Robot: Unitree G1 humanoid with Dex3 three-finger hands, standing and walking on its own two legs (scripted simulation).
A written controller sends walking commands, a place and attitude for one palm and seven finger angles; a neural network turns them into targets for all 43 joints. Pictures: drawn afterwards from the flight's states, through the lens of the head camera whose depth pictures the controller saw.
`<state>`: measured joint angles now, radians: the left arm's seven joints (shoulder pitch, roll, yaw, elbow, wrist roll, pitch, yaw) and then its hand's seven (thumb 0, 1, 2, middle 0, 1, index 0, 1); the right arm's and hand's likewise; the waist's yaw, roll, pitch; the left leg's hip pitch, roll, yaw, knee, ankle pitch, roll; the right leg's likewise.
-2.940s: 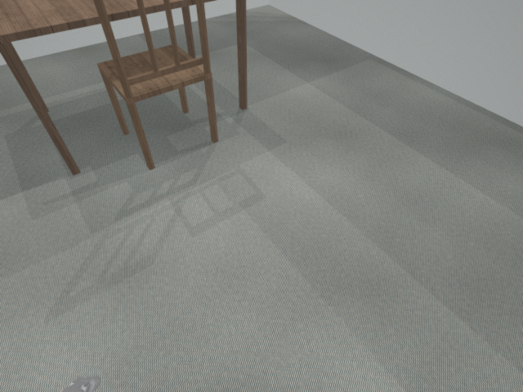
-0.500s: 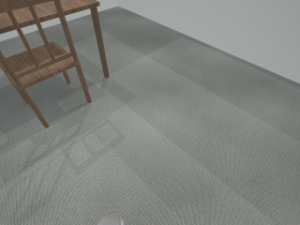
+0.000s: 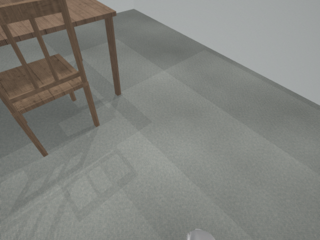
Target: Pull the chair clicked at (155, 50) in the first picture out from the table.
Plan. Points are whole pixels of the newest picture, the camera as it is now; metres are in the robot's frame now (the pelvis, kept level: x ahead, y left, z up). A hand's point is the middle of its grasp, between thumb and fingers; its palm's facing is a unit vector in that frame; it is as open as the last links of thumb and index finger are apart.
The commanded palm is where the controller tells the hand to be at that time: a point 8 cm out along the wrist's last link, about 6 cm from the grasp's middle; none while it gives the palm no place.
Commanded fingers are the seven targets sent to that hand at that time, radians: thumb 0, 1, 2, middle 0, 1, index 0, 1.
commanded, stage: walk to a spot facing it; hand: left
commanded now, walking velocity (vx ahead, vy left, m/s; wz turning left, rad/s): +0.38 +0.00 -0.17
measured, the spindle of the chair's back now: (22, 60) +0.82 +0.72 -0.08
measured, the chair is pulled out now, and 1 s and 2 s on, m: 0.00 0.00 0.00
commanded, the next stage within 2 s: turn to face it in 0.76 s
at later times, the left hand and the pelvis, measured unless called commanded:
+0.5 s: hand (130, 188) +0.30 +0.11 -0.16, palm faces +0.01 -0.97 -0.23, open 7.2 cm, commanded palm none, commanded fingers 0.00 0.90 0.90 -0.20 -0.30 -0.20 -0.30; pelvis +0.23 -0.07 +0.00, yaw -2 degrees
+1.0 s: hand (124, 156) +0.42 +0.16 -0.18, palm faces +0.13 -0.98 -0.17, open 7.4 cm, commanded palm none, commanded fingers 0.00 0.90 0.90 -0.20 -0.30 -0.20 -0.30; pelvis +0.43 -0.01 -0.01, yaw +4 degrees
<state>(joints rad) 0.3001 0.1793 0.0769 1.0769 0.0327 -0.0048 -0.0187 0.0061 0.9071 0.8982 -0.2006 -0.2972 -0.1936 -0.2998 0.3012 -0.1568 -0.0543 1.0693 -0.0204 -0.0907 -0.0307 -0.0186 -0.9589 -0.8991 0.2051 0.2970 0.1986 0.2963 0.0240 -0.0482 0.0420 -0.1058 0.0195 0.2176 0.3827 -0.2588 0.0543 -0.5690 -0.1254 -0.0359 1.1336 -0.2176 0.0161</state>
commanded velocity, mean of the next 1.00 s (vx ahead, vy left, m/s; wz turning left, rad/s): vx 0.29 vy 0.00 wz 0.14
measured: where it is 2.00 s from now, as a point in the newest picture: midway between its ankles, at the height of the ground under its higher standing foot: (166, 192)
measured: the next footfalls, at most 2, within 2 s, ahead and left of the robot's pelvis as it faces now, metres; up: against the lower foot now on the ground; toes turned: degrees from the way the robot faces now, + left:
right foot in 0.26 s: +0.28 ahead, -0.15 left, +0.00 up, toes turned -11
left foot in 0.78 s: +0.49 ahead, +0.08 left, +0.00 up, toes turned +12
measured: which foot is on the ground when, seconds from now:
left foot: down 0.00-0.28, up 0.30-0.76, down 0.78-1.00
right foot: up 0.00-0.24, down 0.26-0.78, up 0.80-1.00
